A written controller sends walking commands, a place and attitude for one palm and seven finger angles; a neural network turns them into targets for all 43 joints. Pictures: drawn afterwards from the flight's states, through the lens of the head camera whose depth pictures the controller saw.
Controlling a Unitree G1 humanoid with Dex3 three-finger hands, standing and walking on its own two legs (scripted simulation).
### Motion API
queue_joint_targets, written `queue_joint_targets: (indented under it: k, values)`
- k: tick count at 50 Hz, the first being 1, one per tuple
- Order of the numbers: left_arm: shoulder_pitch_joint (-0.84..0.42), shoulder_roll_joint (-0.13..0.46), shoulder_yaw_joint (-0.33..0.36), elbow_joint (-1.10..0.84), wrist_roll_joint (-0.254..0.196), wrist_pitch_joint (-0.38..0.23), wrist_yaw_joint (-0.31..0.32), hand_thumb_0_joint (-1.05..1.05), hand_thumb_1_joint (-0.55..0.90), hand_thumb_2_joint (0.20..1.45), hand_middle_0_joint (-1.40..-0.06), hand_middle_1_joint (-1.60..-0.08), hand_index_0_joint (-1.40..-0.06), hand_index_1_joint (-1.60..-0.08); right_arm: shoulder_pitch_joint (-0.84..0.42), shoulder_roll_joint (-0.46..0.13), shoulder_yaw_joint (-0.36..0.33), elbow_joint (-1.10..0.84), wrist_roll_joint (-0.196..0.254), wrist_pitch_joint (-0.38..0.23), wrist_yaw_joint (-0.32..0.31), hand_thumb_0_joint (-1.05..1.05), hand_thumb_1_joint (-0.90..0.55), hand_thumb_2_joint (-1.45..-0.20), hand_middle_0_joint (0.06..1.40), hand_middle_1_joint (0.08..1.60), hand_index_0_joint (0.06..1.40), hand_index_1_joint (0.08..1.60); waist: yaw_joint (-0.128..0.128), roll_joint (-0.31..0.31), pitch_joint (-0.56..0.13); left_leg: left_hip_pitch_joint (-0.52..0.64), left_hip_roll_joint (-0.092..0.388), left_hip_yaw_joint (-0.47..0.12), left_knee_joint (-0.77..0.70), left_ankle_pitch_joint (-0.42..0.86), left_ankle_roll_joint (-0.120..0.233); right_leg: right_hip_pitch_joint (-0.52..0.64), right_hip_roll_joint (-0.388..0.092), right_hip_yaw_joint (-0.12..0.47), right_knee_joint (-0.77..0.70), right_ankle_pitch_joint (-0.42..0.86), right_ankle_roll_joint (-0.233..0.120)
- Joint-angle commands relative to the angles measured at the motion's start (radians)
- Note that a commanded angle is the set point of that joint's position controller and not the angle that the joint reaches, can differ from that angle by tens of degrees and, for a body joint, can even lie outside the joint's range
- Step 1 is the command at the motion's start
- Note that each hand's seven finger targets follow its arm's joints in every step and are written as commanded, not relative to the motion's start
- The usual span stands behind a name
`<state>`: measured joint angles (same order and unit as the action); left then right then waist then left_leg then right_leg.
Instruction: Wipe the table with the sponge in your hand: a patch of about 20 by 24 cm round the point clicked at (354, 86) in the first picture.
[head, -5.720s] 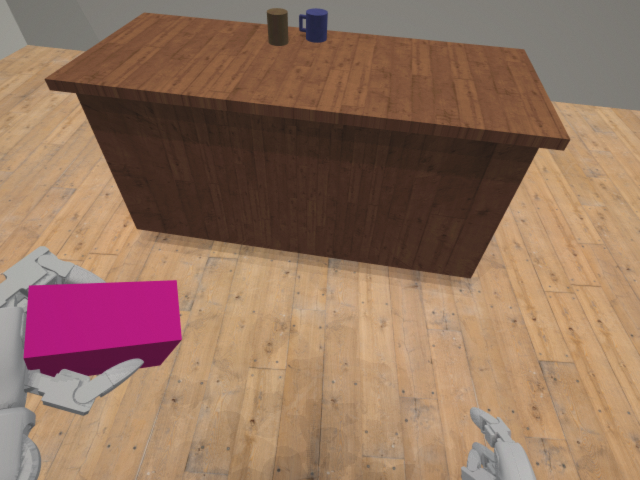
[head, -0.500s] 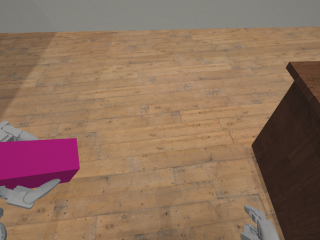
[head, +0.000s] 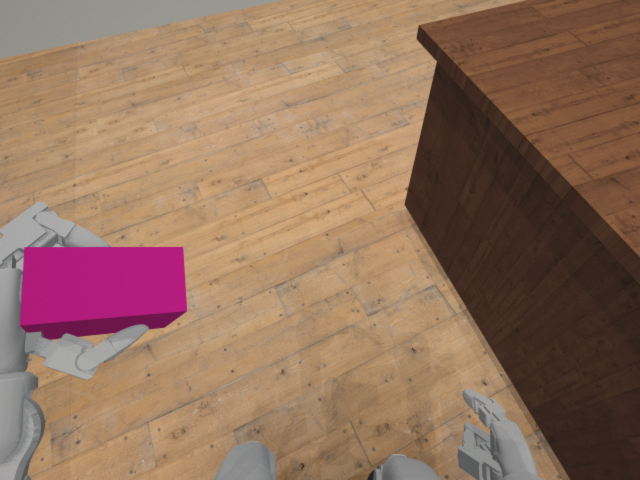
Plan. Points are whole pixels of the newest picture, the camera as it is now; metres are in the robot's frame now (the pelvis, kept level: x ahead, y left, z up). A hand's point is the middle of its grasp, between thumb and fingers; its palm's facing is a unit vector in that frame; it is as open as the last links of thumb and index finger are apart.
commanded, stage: turn to face it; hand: left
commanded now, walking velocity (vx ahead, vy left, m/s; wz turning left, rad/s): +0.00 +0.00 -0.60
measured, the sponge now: (129, 293) +0.26 +0.19 +0.15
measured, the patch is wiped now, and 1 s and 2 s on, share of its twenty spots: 0.00 0.00 0.00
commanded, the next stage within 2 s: none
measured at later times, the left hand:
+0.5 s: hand (194, 333) +0.22 +0.11 +0.17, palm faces +0.12 -0.90 -0.43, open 10.1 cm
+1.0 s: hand (339, 420) +0.16 +0.00 +0.19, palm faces -0.15 -0.88 -0.46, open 10.1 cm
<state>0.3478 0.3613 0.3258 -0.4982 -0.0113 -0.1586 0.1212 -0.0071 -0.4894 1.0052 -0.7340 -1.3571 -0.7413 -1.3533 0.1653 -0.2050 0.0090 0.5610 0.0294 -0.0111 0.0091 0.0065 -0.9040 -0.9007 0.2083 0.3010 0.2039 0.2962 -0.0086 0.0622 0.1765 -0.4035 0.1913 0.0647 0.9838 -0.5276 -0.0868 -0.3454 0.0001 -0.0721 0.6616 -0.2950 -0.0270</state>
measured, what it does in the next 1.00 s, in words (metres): walks backwards, turning right: left foot, then right foot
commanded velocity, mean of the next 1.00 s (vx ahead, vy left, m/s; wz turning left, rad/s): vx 0.00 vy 0.00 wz -0.60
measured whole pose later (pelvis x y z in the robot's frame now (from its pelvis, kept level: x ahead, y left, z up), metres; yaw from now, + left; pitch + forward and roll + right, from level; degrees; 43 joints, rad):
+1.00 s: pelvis -0.15 -0.07 +0.02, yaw -35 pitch +2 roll +4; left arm 0.50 0.39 0.36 -0.56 -0.05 -0.17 0.14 -0.01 -0.49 1.01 -0.73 -1.36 -0.74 -1.36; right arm 0.16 -0.27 -0.04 0.53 0.02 0.09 -0.01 0.01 -0.91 -0.90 0.20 0.30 0.19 0.29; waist 0.02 -0.04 0.04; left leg -0.31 0.01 0.02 0.68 -0.48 -0.05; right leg -0.39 0.12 0.10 0.44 -0.06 -0.11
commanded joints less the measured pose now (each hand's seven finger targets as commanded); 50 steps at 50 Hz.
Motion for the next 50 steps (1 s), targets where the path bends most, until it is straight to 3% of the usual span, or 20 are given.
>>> queue_joint_targets:
  k: [1,4,7,10,11,12,13,14,16,19,24,25,26,27,28,29,31,34,45,50]
  values:
    - [0.227,0.296,0.311,-0.407,-0.060,-0.113,0.045,0.000,0.100,1.300,-1.200,-1.600,-1.200,-1.600,-0.110,-0.059,-0.030,-0.188,-0.005,-0.022,-0.010,0.000,-0.900,-0.900,0.200,0.300,0.200,0.300,0.050,-0.132,-0.391,-0.184,-0.074,-0.082,0.170,-0.011,0.004,0.348,-0.298,0.378,-0.183,0.668,-0.159]
    - [0.272,0.268,0.335,-0.410,-0.065,-0.125,0.050,0.000,0.100,1.300,-1.200,-1.600,-1.200,-1.600,-0.105,-0.059,-0.037,-0.172,-0.013,0.009,-0.008,0.000,-0.900,-0.900,0.200,0.300,0.200,0.300,0.029,-0.136,-0.412,-0.060,-0.086,-0.034,-0.097,0.049,-0.003,0.289,-0.244,0.305,-0.191,0.569,-0.145]
    - [0.285,0.241,0.327,-0.335,-0.059,-0.107,0.052,0.000,0.100,1.300,-1.200,-1.600,-1.200,-1.600,-0.074,-0.090,-0.058,-0.169,-0.012,0.013,-0.011,0.000,-0.900,-0.900,0.200,0.300,0.200,0.300,0.034,-0.185,-0.377,0.037,-0.128,-0.009,-0.224,0.108,0.003,0.169,-0.213,0.378,-0.227,0.427,-0.138]
    - [0.258,0.200,0.275,-0.272,-0.055,-0.088,0.046,0.000,0.100,1.300,-1.200,-1.600,-1.200,-1.600,-0.021,-0.111,-0.063,-0.160,-0.004,0.012,-0.018,0.000,-0.900,-0.900,0.200,0.300,0.200,0.300,0.005,-0.149,-0.359,0.258,-0.106,-0.010,-0.511,0.237,0.028,0.017,-0.158,0.359,-0.178,0.227,-0.067]
    - [0.233,0.195,0.258,-0.269,-0.053,-0.092,0.043,0.000,0.100,1.300,-1.200,-1.600,-1.200,-1.600,-0.017,-0.128,-0.070,-0.163,-0.007,0.009,-0.029,0.000,-0.900,-0.900,0.200,0.300,0.200,0.300,0.000,-0.069,-0.336,0.328,-0.028,-0.072,-0.599,0.255,0.065,-0.085,-0.091,0.322,-0.079,0.106,-0.027]
    - [0.213,0.189,0.248,-0.264,-0.044,-0.098,0.037,0.000,0.100,1.300,-1.200,-1.600,-1.200,-1.600,-0.035,-0.151,-0.080,-0.176,-0.014,0.008,-0.038,0.000,-0.900,-0.900,0.200,0.300,0.200,0.300,0.013,0.124,-0.286,0.350,0.165,-0.244,-0.671,0.378,0.146,-0.234,0.016,0.217,0.134,-0.175,0.030]
    - [0.189,0.192,0.231,-0.272,-0.023,-0.105,0.037,0.000,0.100,1.300,-1.200,-1.600,-1.200,-1.600,-0.036,-0.148,-0.081,-0.188,-0.010,0.004,-0.040,0.000,-0.900,-0.900,0.200,0.300,0.200,0.300,0.028,0.215,-0.272,0.286,0.292,-0.301,-0.664,0.548,0.232,-0.256,0.040,0.103,0.396,-0.284,0.062]
    - [0.165,0.214,0.233,-0.221,-0.013,-0.108,0.034,0.000,0.100,1.300,-1.200,-1.600,-1.200,-1.600,-0.062,-0.126,-0.070,-0.165,-0.018,-0.011,-0.041,0.000,-0.900,-0.900,0.200,0.300,0.200,0.300,0.031,0.217,-0.249,0.169,0.308,-0.275,-0.680,0.464,0.245,-0.233,0.010,0.121,0.560,-0.247,0.069]
    - [0.074,0.133,0.122,-0.246,-0.007,-0.103,0.024,0.000,0.100,1.300,-1.200,-1.600,-1.200,-1.600,-0.043,-0.131,-0.068,-0.159,-0.014,-0.019,-0.030,0.000,-0.900,-0.900,0.200,0.300,0.200,0.300,0.017,0.162,-0.172,0.127,0.255,-0.131,-0.655,0.490,0.233,-0.243,-0.039,0.107,0.556,-0.179,0.083]
    - [-0.091,0.131,0.052,-0.346,-0.001,-0.093,0.028,0.000,0.100,1.300,-1.200,-1.600,-1.200,-1.600,-0.032,-0.136,-0.066,-0.165,-0.001,-0.048,-0.021,0.000,-0.900,-0.900,0.200,0.300,0.200,0.300,0.022,0.203,-0.162,0.133,0.180,0.052,-0.615,0.508,0.160,-0.128,-0.034,0.002,0.309,-0.148,0.098]
    - [-0.056,0.195,0.114,-0.278,-0.001,-0.077,0.040,0.000,0.100,1.300,-1.200,-1.600,-1.200,-1.600,0.001,-0.143,-0.064,-0.174,-0.012,-0.088,-0.013,0.000,-0.900,-0.900,0.200,0.300,0.200,0.300,0.030,0.220,-0.201,0.108,0.164,0.085,-0.490,0.371,0.108,0.090,0.005,-0.087,-0.003,-0.101,0.096]
    - [-0.044,0.192,0.128,-0.278,-0.008,-0.079,0.038,0.000,0.100,1.300,-1.200,-1.600,-1.200,-1.600,0.004,-0.132,-0.061,-0.175,-0.010,-0.088,-0.007,0.000,-0.900,-0.900,0.200,0.300,0.200,0.300,0.033,0.183,-0.226,0.093,0.145,0.092,-0.399,0.343,0.089,0.155,-0.010,-0.070,-0.101,-0.013,0.084]
    - [-0.038,0.217,0.154,-0.274,-0.008,-0.084,0.038,0.000,0.100,1.300,-1.200,-1.600,-1.200,-1.600,0.014,-0.115,-0.061,-0.171,-0.005,-0.087,-0.002,0.000,-0.900,-0.900,0.200,0.300,0.200,0.300,0.027,0.046,-0.247,0.081,0.087,0.121,-0.246,0.251,0.056,0.178,-0.086,0.033,-0.197,0.091,0.041]
    - [-0.015,0.275,0.211,-0.262,-0.013,-0.094,0.046,0.000,0.100,1.300,-1.200,-1.600,-1.200,-1.600,-0.012,-0.080,-0.052,-0.185,-0.008,-0.083,-0.008,0.000,-0.900,-0.900,0.200,0.300,0.200,0.300,0.037,-0.239,-0.243,-0.087,-0.040,0.122,-0.025,-0.048,0.011,0.239,-0.245,0.330,-0.272,0.439,-0.052]
    - [0.021,0.304,0.270,-0.246,-0.031,-0.094,0.054,0.000,0.100,1.300,-1.200,-1.600,-1.200,-1.600,-0.079,-0.069,-0.033,-0.193,-0.019,-0.077,-0.017,0.000,-0.900,-0.900,0.200,0.300,0.200,0.300,0.059,-0.346,-0.261,-0.205,-0.109,0.029,0.186,-0.142,-0.005,0.239,-0.357,0.505,-0.301,0.683,-0.131]
    - [0.057,0.278,0.260,-0.219,-0.044,-0.073,0.045,0.000,0.100,1.300,-1.200,-1.600,-1.200,-1.600,-0.097,-0.086,-0.053,-0.186,-0.006,-0.063,-0.011,0.000,-0.900,-0.900,0.200,0.300,0.200,0.300,0.046,-0.327,-0.313,-0.180,-0.085,-0.080,0.267,-0.069,-0.008,0.202,-0.348,0.530,-0.314,0.538,-0.114]
    - [0.218,0.257,0.291,-0.218,-0.064,-0.084,0.037,0.000,0.100,1.300,-1.200,-1.600,-1.200,-1.600,-0.089,-0.051,-0.033,-0.170,-0.015,-0.020,-0.008,0.000,-0.900,-0.900,0.200,0.300,0.200,0.300,0.035,-0.179,-0.332,-0.261,-0.074,-0.103,0.314,0.063,-0.015,0.328,-0.269,0.436,-0.225,0.582,-0.137]
    - [0.242,0.217,0.275,-0.247,-0.067,-0.106,0.040,0.000,0.100,1.300,-1.200,-1.600,-1.200,-1.600,-0.102,-0.055,-0.031,-0.160,-0.014,0.022,-0.003,0.000,-0.900,-0.900,0.200,0.300,0.200,0.300,0.022,-0.137,-0.397,-0.260,-0.082,-0.082,0.226,0.104,-0.029,0.413,-0.240,0.324,-0.212,0.661,-0.126]
    - [0.155,0.210,0.191,-0.259,-0.054,-0.081,0.059,0.000,0.100,1.300,-1.200,-1.600,-1.200,-1.600,-0.089,-0.123,-0.060,-0.178,-0.011,0.039,-0.026,0.000,-0.900,-0.900,0.200,0.300,0.200,0.300,0.054,-0.148,-0.352,0.011,-0.159,-0.056,-0.226,0.052,0.025,0.203,-0.203,0.499,-0.356,0.224,-0.133]
    - [0.092,0.215,0.171,-0.257,-0.045,-0.082,0.048,0.000,0.100,1.300,-1.200,-1.600,-1.200,-1.600,-0.055,-0.120,-0.056,-0.180,-0.015,0.057,-0.022,0.000,-0.900,-0.900,0.200,0.300,0.200,0.300,0.042,-0.111,-0.340,0.197,-0.169,-0.034,-0.470,0.087,0.058,0.071,-0.143,0.518,-0.390,0.034,-0.068]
